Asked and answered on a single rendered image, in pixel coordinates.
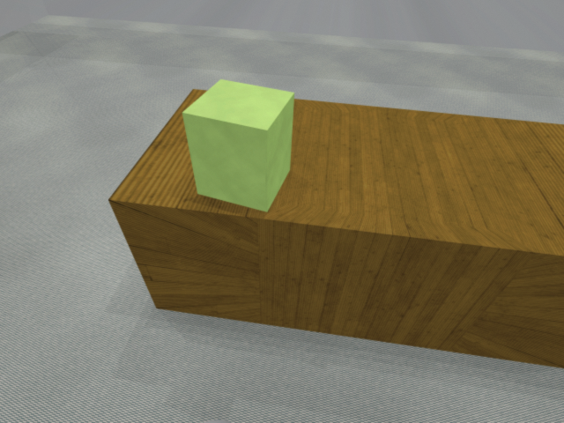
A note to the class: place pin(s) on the carton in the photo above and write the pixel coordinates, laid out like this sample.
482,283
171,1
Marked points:
240,140

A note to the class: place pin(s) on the pedestal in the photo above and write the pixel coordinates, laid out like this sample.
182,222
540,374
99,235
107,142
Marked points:
409,227

